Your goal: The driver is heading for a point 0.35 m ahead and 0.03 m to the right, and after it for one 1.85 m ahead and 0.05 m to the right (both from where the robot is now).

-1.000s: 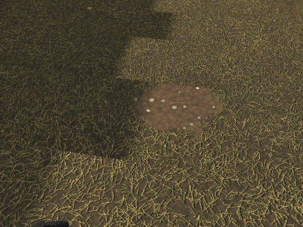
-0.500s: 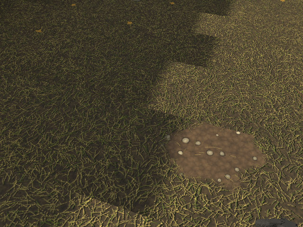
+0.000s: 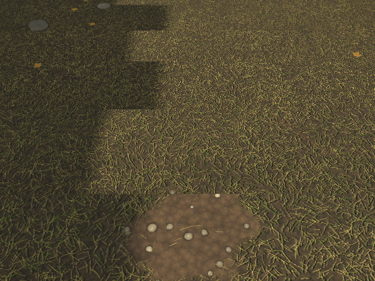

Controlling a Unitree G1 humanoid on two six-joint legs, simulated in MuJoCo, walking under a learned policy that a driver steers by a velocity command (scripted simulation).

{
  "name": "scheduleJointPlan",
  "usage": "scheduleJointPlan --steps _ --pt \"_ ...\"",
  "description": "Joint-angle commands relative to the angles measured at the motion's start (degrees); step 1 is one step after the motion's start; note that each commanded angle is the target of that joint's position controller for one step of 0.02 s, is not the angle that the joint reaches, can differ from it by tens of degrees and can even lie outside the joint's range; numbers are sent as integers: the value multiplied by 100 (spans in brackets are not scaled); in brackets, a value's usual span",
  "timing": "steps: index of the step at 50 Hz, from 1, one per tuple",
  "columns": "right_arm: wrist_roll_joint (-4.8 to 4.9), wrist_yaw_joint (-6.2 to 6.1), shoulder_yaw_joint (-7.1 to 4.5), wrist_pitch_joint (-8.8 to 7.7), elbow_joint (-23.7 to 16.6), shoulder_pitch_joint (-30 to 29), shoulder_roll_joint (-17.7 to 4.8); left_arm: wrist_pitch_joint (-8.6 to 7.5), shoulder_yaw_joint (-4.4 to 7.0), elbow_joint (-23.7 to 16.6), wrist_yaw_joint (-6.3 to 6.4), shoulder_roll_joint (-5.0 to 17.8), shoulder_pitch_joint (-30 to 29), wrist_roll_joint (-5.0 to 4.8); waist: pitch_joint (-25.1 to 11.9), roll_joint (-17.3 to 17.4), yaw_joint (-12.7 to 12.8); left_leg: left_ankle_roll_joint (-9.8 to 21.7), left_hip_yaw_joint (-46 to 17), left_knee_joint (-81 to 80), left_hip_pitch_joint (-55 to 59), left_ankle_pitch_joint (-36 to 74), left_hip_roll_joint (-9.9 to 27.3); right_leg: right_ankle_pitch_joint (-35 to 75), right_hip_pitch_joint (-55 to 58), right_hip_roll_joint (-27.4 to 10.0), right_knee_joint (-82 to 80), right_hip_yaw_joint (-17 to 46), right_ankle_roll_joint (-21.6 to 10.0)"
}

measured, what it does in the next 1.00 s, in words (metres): walks ahead: left foot, then right foot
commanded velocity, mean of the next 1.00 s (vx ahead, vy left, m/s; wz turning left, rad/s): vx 0.08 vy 0.00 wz -0.25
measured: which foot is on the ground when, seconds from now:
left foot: up 0.00-0.38, down 0.40-0.88, up 0.90-1.00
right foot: down 0.00-0.42, up 0.44-0.68, down 0.70-1.00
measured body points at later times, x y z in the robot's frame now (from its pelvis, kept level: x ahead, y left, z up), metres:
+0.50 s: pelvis +0.14 +0.04 -0.01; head +0.15 +0.04 +0.44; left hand +0.38 +0.24 -0.10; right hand +0.16 -0.25 -0.11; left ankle +0.13 +0.15 -0.71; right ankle +0.08 -0.07 -0.64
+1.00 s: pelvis +0.17 +0.04 +0.01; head +0.20 +0.04 +0.46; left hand +0.36 +0.30 -0.07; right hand +0.30 -0.25 -0.07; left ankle +0.14 +0.17 -0.65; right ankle +0.09 -0.07 -0.71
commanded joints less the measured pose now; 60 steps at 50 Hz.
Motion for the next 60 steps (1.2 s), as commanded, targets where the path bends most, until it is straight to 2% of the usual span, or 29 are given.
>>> scheduleJointPlan --steps 1,2,4,7,10,14,19,21,22,23,26,27,29,32,35,36,38,39,41,44,46,47,49,52,55,57,58,59,60 --pt "437 88 -125 -157 -1202 -1586 -765 -173 495 427 173 1265 2650 -52 -620 -276 1382 -76 -1309 3157 -4925 -494 -275 4634 4848 -2150 -1266 3229 -1812" --pt "268 -67 -201 -119 -1181 -1544 -1075 -163 406 378 172 954 2034 -162 -517 30 973 -86 -1379 2859 -4336 -336 15 4679 3697 -2032 -1340 2871 -1725" --pt "92 -298 -35 12 -1002 -864 -502 -125 165 121 39 425 958 -90 -94 -43 -75 110 -1365 2030 -2686 311 213 4700 1080 -1691 -1820 2176 -1574" --pt "108 -307 -101 212 -1065 -611 -629 -167 242 -278 -18 828 442 -34 -278 -60 -367 9 -1022 1290 -1952 1133 -71 3875 78 -1138 -2168 1669 -1339" --pt "30 -128 10 351 -1193 -569 -318 -147 248 -465 58 906 521 211 -364 -186 -312 10 -718 1346 -1430 2824 -187 3646 -513 -721 -1541 1351 -935" --pt "109 -214 -153 280 -1737 -1018 -820 -180 208 -665 100 831 992 148 -399 -397 13 -88 -965 1154 -2222 1906 -215 3925 644 -1086 -572 2277 -929" --pt "212 -431 -148 214 -1892 -897 -676 -113 176 -1048 110 848 861 -74 -517 -354 247 -113 -1014 -79 -2451 1257 -569 4715 1437 -1258 834 3201 -815" --pt "417 -490 -308 92 -1442 671 -963 -88 26 -1321 -99 661 153 -180 -643 270 -652 728 -867 -1614 127 4244 -445 4056 -502 -462 1918 2388 -304" --pt "470 -415 -430 12 -1758 -132 -1804 -44 -161 -1437 -193 -95 788 44 -1148 1840 43 2987 -3531 -2386 926 7326 1391 -1346 -1879 721 3586 1268 554" --pt "84 -206 -365 -70 -1884 -441 -1449 41 39 -1286 -113 662 729 -55 -660 220 -212 3411 -4267 -2409 566 8212 2255 -2737 -2902 439 4733 1156 1004" --pt "466 -165 54 -121 -1855 -1052 -354 330 -95 -1364 369 551 61 198 -555 194 -78 2110 -3137 -1860 188 6275 1226 -1923 -3360 -308 4557 1456 1480" --pt "468 -234 104 -82 -1940 -1186 -267 314 -219 -1338 349 342 137 328 -617 323 -15 1897 -2701 -2038 -192 6338 936 -1652 -2912 -418 4416 1174 1592" --pt "218 -160 141 -42 -1865 -1586 -426 327 -338 -838 -55 88 1204 373 -503 90 562 1482 -1556 -2070 -2082 6352 214 210 -889 -600 4298 759 1595" --pt "313 -40 78 -30 -1796 -2123 -1002 318 -158 -658 -383 381 1812 228 -178 78 1052 939 -848 -1923 -3835 5440 -273 855 1369 -508 3407 76 1579" --pt "637 122 101 -10 -1395 -1441 -843 282 -133 -720 -200 307 1109 -68 78 160 544 802 -1365 -1294 -1753 5045 106 990 1274 -558 -704 123 1494" --pt "562 280 -9 18 -1370 -742 -946 278 -112 -855 -57 639 760 -347 -543 -162 12 477 -1101 -1142 -1312 5375 -159 2722 1922 -648 -663 539 944" --pt "469 381 -50 24 -1231 -189 -764 287 -165 -1200 5 578 -42 -289 -1106 -87 -316 179 -1159 -1255 -1605 4030 -80 4115 2672 -1100 -124 728 230" --pt "546 342 -84 21 -1380 -845 -754 286 -109 -1173 53 583 126 -215 -703 -63 -38 266 -1069 -1407 -1680 4256 -147 3826 2303 -990 -425 674 311" --pt "567 273 -144 28 -1451 -868 -792 386 25 -1362 95 835 -122 -296 -675 -142 -208 283 -833 -1595 -1284 3315 -232 4142 2133 -1152 -303 518 245" --pt "369 6 -294 31 -1882 -1705 -923 436 332 -1364 396 1266 861 -107 -632 -298 418 633 -715 -996 -1838 3572 -504 3635 2604 -1432 -495 566 -248" --pt "133 -105 -266 66 -2113 -1921 -550 312 331 -1206 615 1016 1535 115 -435 -1117 841 390 -854 923 -2809 -221 -480 4205 2806 -2789 -1170 1635 -1148" --pt "98 -127 -212 123 -2234 -1904 -465 215 267 -1079 702 788 1627 172 -172 -759 836 366 -1427 1533 -3297 -547 -89 3609 2737 -3163 -1335 1835 -1069" --pt "-15 -81 -216 217 -2205 -1640 -410 130 159 -1109 746 578 1087 35 -105 -492 566 234 -1253 1517 -3195 466 -48 3176 2328 -2728 -1234 1147 -684" --pt "-96 172 -202 206 -2399 -1499 -277 185 243 -1234 791 1032 351 27 -73 -556 221 237 -446 1080 -2296 1367 -246 2675 1271 -2007 -1000 -26 -156" --pt "130 313 -379 173 -2269 -977 -528 208 322 -1270 671 1382 -75 216 -40 -727 -40 355 -77 -83 -1133 2193 -548 1752 632 -2062 -514 -185 316" --pt "347 191 -708 -23 -1860 296 -1220 199 282 -1402 465 1278 -526 247 -315 120 -652 747 -48 -1738 300 3593 -928 899 159 -1529 1258 -588 618" --pt "362 -34 -1003 -168 -2140 343 -2631 178 178 -1892 359 600 -191 173 -700 1801 -212 2311 -2943 -2675 1126 7414 688 -2611 -1053 -312 3046 -709 1108" --pt "209 104 -781 -271 -2197 227 -2029 151 107 -1966 311 610 -221 -181 -731 1285 -451 2994 -4212 -2861 979 6524 1681 -2800 -1781 -114 3469 716 1052" --pt "323 152 -630 -368 -2034 232 -1461 157 146 -1956 393 696 -626 -327 -3 948 -497 2927 -3873 -2658 597 6580 1726 -2801 -2297 -296 4088 843 1045"
Velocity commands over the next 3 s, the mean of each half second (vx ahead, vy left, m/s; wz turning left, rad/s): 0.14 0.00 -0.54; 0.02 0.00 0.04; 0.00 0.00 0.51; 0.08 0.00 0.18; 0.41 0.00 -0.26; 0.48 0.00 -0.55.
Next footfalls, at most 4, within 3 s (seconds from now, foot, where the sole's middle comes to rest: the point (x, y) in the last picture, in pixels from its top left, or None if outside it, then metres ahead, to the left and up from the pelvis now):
0.40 left None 0.17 0.14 -0.75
0.70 right None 0.13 -0.08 -0.75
1.14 left None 0.20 0.18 -0.75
1.70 right None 0.38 -0.04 -0.92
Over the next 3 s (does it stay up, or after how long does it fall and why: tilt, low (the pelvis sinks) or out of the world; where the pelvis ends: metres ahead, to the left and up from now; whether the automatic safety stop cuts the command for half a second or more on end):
stays up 0.69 0.11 -0.15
